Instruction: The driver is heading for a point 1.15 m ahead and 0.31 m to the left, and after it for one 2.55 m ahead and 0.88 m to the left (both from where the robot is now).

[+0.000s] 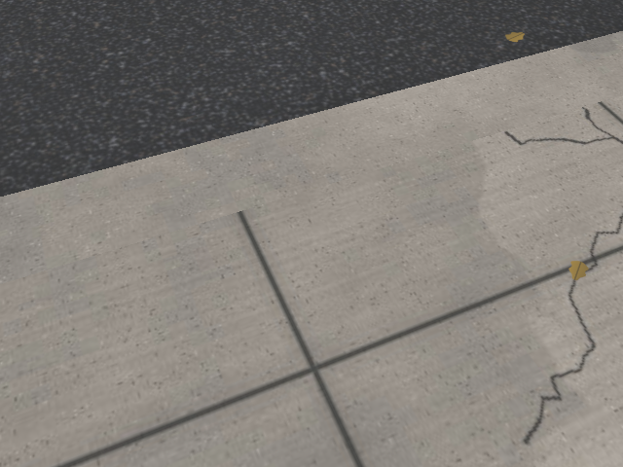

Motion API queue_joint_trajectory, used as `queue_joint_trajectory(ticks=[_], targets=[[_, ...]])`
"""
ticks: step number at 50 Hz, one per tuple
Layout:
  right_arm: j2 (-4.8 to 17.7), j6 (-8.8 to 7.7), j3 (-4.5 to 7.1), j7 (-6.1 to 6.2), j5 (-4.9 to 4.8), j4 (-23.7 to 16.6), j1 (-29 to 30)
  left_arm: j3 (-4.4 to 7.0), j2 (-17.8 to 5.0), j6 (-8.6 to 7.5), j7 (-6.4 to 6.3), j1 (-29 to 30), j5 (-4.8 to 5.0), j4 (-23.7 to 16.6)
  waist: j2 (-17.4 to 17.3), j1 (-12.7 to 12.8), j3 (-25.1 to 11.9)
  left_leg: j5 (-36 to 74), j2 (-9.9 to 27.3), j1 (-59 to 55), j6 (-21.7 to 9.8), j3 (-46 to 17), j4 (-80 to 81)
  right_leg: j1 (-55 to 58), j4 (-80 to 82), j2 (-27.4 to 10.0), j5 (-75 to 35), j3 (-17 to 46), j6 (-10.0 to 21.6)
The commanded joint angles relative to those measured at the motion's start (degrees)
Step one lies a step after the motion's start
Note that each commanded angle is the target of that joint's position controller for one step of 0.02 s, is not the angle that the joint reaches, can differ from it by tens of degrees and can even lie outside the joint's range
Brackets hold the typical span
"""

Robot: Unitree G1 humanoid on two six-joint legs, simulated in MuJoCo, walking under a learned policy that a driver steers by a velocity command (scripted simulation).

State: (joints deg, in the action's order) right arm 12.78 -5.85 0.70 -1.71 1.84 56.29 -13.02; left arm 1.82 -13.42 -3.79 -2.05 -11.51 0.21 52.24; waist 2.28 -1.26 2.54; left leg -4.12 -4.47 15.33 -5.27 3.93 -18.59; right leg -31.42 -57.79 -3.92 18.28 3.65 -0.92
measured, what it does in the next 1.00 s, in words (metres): steps on the spot: right foot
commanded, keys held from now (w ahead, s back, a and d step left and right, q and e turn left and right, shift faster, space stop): no key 0.94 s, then w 0.06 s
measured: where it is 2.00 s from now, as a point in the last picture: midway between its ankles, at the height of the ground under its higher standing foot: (344, 432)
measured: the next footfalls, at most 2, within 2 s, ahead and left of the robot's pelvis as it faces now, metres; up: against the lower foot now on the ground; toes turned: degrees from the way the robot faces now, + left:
right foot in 0.16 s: +0.13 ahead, -0.15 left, +0.00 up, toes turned +1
left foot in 1.74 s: +0.55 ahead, +0.06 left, +0.00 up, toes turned +3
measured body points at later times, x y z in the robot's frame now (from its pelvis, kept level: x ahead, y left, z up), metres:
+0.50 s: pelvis +0.08 -0.03 -0.01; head +0.10 -0.04 +0.44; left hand +0.13 +0.21 -0.15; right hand +0.11 -0.28 -0.16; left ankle +0.06 +0.07 -0.74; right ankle +0.09 -0.15 -0.74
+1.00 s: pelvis +0.08 -0.03 -0.01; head +0.09 -0.03 +0.44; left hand +0.11 +0.20 -0.16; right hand +0.09 -0.26 -0.16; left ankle +0.06 +0.07 -0.74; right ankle +0.09 -0.15 -0.74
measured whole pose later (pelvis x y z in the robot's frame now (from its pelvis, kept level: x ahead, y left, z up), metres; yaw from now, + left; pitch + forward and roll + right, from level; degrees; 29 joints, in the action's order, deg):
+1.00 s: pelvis +0.08 -0.03 -0.01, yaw +0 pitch -2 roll +0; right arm 9.6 -0.7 0.8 2.2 -0.3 64.1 -15.1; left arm 2.5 -9.5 -0.1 -2.4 -12.7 0.3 63.0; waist 0.1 -0.2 2.2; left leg -18.0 -0.3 10.3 -1.4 1.9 -29.7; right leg -13.5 -30.3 0.3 15.9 0.1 0.7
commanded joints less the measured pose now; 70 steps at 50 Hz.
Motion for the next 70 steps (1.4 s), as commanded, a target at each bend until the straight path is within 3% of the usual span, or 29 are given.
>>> queue_joint_trajectory(ticks=[1,3,5,7,8,9,10,11,12,17,27,47,48,49,51,53,54,56,58,59,61,62,63,64,65,66,67,68,70], targets=[[7.56,-0.39,1.12,1.15,0.02,-3.41,4.69,0.07,-0.83,1.77,-0.68,-8.80,-0.58,0.47,-7.00,4.12,-7.82,28.29,14.41,5.95,-9.71,-5.63,5.35,14.61,11.00,-0.61,-6.20,-1.05,-1.08],[8.73,0.54,1.41,1.62,-0.61,-2.59,2.85,0.47,-2.31,2.76,-0.66,-6.02,-0.33,0.07,-6.83,2.76,-7.86,12.40,15.10,5.61,-9.17,-7.67,6.31,15.84,15.47,-0.38,-8.29,-1.01,-1.17],[8.37,1.37,1.33,1.97,-1.20,-2.18,2.47,0.86,-3.26,3.25,-0.68,-3.58,-0.36,-0.33,-6.82,2.19,-5.50,-3.78,15.13,6.64,-8.19,-10.01,6.63,16.94,20.70,0.12,-8.20,-1.37,-0.41],[6.27,1.92,0.64,2.24,-1.95,-1.87,2.30,1.23,-3.51,3.07,-0.66,-3.37,-0.99,0.27,-5.53,2.84,-3.54,-14.01,12.85,7.83,-5.33,-10.69,4.16,20.76,28.86,1.12,-9.13,-2.59,1.15],[4.69,1.95,0.08,2.22,-1.90,-1.00,0.13,1.36,-4.11,2.92,-0.74,-4.00,-1.46,0.39,-3.89,2.88,-2.92,-16.46,11.15,8.27,-2.87,-10.56,2.17,22.96,32.96,-0.87,-12.58,-0.44,2.14],[4.06,1.79,-0.08,2.13,-1.39,-0.60,-2.51,1.66,-6.33,2.82,-0.89,-4.89,-1.55,0.43,0.19,1.04,-2.81,-17.43,7.88,9.53,-0.57,-8.44,-2.63,24.75,34.08,-4.68,-18.70,3.27,3.71],[2.78,2.13,0.00,2.46,-1.51,0.10,-7.31,2.31,-8.72,2.77,-0.84,-2.86,-0.74,1.64,8.91,-3.19,-2.87,-16.23,3.66,6.95,0.99,-3.25,-3.15,19.95,35.42,-5.12,-9.83,4.61,6.22],[3.71,2.69,0.06,3.02,-1.12,0.55,-5.24,1.76,-4.81,2.48,-0.33,-1.70,-0.50,1.63,7.78,-1.52,-1.76,-13.33,3.70,1.65,2.23,-2.07,-4.56,14.50,37.68,-3.08,-1.66,4.21,5.65],[4.55,3.26,0.34,3.30,-1.19,0.50,-3.84,1.36,-3.06,2.16,-0.12,-1.01,-0.71,1.85,6.11,-1.13,-1.00,-11.99,3.93,0.57,2.48,-2.20,-4.89,13.11,38.05,-1.74,0.31,3.22,4.49],[4.27,3.76,0.38,3.49,-1.43,1.88,-3.27,1.57,-3.22,1.06,-0.07,-2.14,-0.09,3.47,0.56,0.06,-3.41,-5.81,5.46,-0.70,2.19,-3.48,-5.49,18.35,33.25,0.39,-14.50,0.46,3.62],[3.23,4.63,0.42,3.63,-1.86,4.15,-3.46,1.54,-2.38,2.15,-0.02,-2.96,0.02,5.82,-2.22,0.79,-3.21,-0.12,5.83,-2.74,2.97,-3.59,-7.16,20.50,30.85,1.50,-20.92,-0.98,4.04],[1.86,4.80,0.70,4.02,-1.80,6.71,-4.30,1.38,-0.93,3.41,-0.49,-2.54,-0.08,9.17,-2.23,1.11,0.30,-5.39,6.13,-1.72,3.09,-4.18,-4.46,20.30,32.95,2.59,-13.11,-2.02,2.97],[1.39,4.87,0.66,4.04,-1.79,7.50,-5.66,1.24,-0.29,3.48,-0.50,-3.74,-0.12,9.99,-2.50,1.09,-1.04,-11.74,5.68,-2.26,2.78,-3.83,-3.89,20.79,32.86,3.41,-6.98,-2.90,3.06],[2.46,5.02,1.13,4.15,-2.25,7.74,-6.30,1.48,-0.78,3.57,-0.56,-4.19,0.26,10.32,-3.29,0.92,-0.09,-21.69,5.38,-1.48,1.66,-4.17,-3.66,19.18,31.14,4.98,3.16,-4.39,3.53],[4.78,4.71,1.98,4.37,-3.04,7.08,-7.33,1.71,-1.38,2.98,-0.64,-2.61,0.65,9.27,-5.66,-0.07,4.53,-39.72,9.37,0.96,-1.90,-10.40,0.04,11.40,27.21,5.71,16.57,-5.16,4.61],[8.16,3.36,3.23,4.15,-3.57,7.29,-10.84,1.05,1.32,1.00,0.07,0.76,0.99,7.27,-12.20,-1.65,6.83,-46.50,20.06,-2.25,-7.59,-25.60,8.15,3.76,15.96,5.63,8.78,-7.51,4.51],[8.75,2.74,3.62,4.07,-3.31,6.98,-10.50,1.12,0.87,0.16,0.54,2.21,1.09,6.54,-12.22,-1.82,8.29,-44.37,24.25,-1.70,-9.94,-31.13,10.51,1.21,10.67,3.25,6.47,-5.60,5.11],[7.74,1.52,3.52,3.61,-2.65,5.72,-8.96,1.41,0.04,-0.89,1.22,2.65,1.62,5.65,-10.54,-0.97,8.11,-37.10,25.76,-4.32,-10.21,-31.92,10.57,-3.67,5.44,0.22,10.93,-2.80,6.21],[7.12,1.23,3.46,3.16,-3.60,4.43,-6.44,1.71,-0.83,-1.68,1.55,2.20,2.05,5.57,-8.90,0.43,6.35,-28.82,21.64,-5.06,-6.44,-23.64,8.97,0.93,15.31,-0.19,9.59,-4.01,6.62],[7.65,1.46,3.57,2.98,-3.92,4.01,-4.99,1.84,-0.32,-1.91,1.62,0.56,1.99,6.45,-8.52,1.83,5.15,-25.55,18.41,-1.95,-4.91,-18.34,7.38,8.32,21.62,1.72,5.71,-6.96,6.35],[8.08,2.12,3.68,2.70,-4.21,3.78,-5.15,2.60,-0.07,-1.62,1.80,-8.17,1.49,10.57,-7.33,4.94,1.97,-22.63,13.75,6.37,-3.61,-12.05,1.17,25.49,27.87,6.57,-3.69,-11.46,4.65],[7.41,1.98,3.41,2.71,-4.10,3.23,-4.05,3.18,-0.86,-1.28,1.77,-13.75,1.40,12.21,-5.44,7.32,0.57,-17.82,11.84,10.01,-2.34,-9.64,-5.03,31.84,29.22,5.79,-3.61,-9.23,4.90],[3.98,1.60,2.48,2.45,-3.50,1.82,-1.61,4.30,-4.90,-1.35,1.41,-21.80,1.14,13.40,6.28,10.32,-1.61,-13.63,6.89,17.04,1.23,-2.77,-25.24,38.57,37.71,-5.27,2.54,7.28,8.53],[-0.17,0.47,1.59,2.54,-3.54,-0.50,-1.38,4.96,-10.78,-1.95,2.00,-27.33,0.75,13.49,18.00,10.37,-4.09,-26.19,0.99,30.12,2.54,-2.08,-42.36,44.71,47.96,-17.81,9.30,33.58,17.26],[2.18,-0.35,2.08,2.40,-4.57,-1.24,0.06,3.62,-7.62,-2.92,2.13,-22.92,-0.09,12.94,10.39,7.73,-1.21,-26.03,4.98,35.40,1.11,-8.08,-53.16,40.48,48.95,-20.72,17.14,38.49,19.25],[3.61,-0.93,2.27,1.89,-5.09,-1.98,1.60,2.52,-4.66,-3.59,2.37,-16.84,0.04,10.86,5.20,5.58,2.32,-19.43,8.00,38.47,-0.46,-9.25,-55.67,37.37,48.83,-18.51,17.48,32.17,16.97],[4.22,-1.16,2.57,1.80,-4.68,-1.51,1.17,1.84,-3.79,-3.74,2.80,-12.25,0.10,9.34,2.50,3.69,2.99,-13.52,10.00,37.07,-0.83,-8.36,-54.12,34.54,49.27,-15.46,11.30,24.59,14.52],[4.99,-1.20,3.09,1.93,-3.82,-1.10,0.97,1.42,-3.46,-3.60,3.11,-9.67,0.15,8.33,1.24,2.41,3.24,-9.43,11.39,34.41,-0.59,-8.08,-50.13,31.78,49.84,-13.17,3.53,18.68,12.61],[4.80,-0.49,3.61,1.61,-3.41,-0.60,0.77,0.60,-1.55,-2.94,2.96,-11.57,-0.24,8.68,2.09,1.91,2.57,-5.57,11.98,29.22,0.68,-6.15,-44.83,29.31,50.43,-9.39,-8.27,9.63,10.50]])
